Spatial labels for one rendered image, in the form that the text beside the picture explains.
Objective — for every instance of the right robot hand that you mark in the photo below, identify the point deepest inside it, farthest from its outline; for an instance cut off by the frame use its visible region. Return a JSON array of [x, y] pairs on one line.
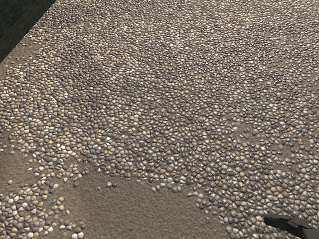
[[292, 224]]

